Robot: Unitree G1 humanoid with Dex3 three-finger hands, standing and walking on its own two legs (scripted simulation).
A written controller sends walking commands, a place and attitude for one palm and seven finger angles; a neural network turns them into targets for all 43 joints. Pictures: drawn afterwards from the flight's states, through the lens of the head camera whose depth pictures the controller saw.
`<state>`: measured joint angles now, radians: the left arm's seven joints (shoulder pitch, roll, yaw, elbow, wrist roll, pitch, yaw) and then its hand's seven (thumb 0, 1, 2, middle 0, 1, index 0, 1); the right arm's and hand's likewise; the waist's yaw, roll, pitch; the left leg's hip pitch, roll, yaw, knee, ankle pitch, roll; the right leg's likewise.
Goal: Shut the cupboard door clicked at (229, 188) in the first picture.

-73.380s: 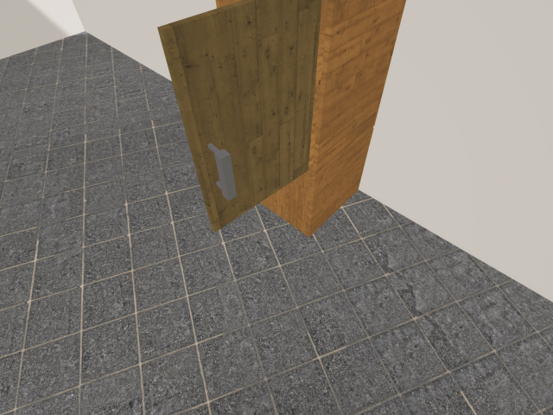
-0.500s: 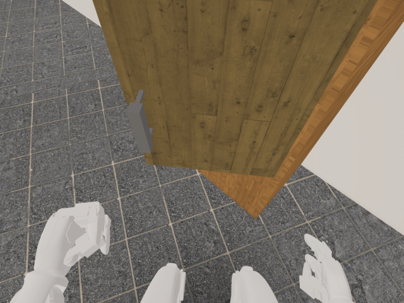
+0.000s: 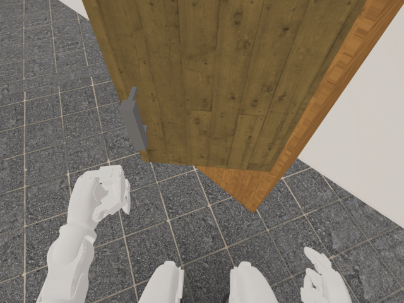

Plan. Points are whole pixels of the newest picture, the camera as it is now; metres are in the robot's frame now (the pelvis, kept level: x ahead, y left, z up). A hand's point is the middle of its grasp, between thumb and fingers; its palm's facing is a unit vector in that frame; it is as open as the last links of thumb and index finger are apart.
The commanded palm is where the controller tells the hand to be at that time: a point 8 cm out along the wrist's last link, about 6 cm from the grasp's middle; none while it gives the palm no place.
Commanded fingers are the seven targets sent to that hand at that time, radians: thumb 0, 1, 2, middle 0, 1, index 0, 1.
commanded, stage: bring the fist close to the handle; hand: left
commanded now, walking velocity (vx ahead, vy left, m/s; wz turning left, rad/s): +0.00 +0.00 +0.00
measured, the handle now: (137, 119) +0.49 +0.17 +0.03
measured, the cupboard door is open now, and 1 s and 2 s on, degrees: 37 37 22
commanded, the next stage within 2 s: push the door shut along its arc in 0.88 s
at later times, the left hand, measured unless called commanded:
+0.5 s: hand (149, 157) +0.39 +0.13 +0.03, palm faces -0.07 -1.00 -0.04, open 3.1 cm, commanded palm +0.37 +0.18 +0.03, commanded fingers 0.00 0.90 0.90 -1.30 -1.50 -1.30 -1.50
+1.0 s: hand (149, 154) +0.40 +0.13 +0.03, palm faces -0.05 -1.00 -0.04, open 3.1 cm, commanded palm +0.38 +0.19 +0.03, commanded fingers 0.00 0.90 0.90 -1.30 -1.50 -1.30 -1.50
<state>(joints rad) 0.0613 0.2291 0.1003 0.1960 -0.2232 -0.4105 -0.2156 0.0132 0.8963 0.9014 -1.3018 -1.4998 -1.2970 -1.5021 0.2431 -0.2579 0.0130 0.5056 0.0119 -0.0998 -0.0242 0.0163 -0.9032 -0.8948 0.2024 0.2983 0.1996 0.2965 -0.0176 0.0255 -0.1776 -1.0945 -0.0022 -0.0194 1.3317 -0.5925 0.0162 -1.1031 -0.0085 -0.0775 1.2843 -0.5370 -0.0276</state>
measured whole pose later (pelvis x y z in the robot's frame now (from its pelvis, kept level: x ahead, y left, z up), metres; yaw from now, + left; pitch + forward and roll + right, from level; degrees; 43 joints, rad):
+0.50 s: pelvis +0.00 +0.00 +0.00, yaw +0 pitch +23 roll -1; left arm -0.37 0.21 0.11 0.62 -0.15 -0.48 -0.13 0.01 0.90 0.90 -1.30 -1.50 -1.30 -1.50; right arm 0.23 -0.26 0.00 0.58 0.00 -0.04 -0.01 0.01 -0.90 -0.89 0.20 0.30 0.20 0.30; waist -0.05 0.02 -0.17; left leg -1.15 0.00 -0.01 1.33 -0.58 0.01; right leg -1.16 -0.01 -0.06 1.30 -0.53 -0.03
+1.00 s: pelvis +0.00 -0.01 +0.00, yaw +0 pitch +23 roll +0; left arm -0.42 0.22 0.17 0.72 -0.15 -0.54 -0.15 0.01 0.90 0.90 -1.30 -1.50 -1.30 -1.50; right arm 0.25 -0.26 -0.01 0.60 0.00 -0.01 0.00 0.01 -0.91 -0.89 0.20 0.30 0.20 0.30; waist -0.06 0.01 -0.17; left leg -1.14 0.00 0.00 1.31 -0.57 0.01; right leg -1.17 0.00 -0.06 1.29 -0.52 -0.04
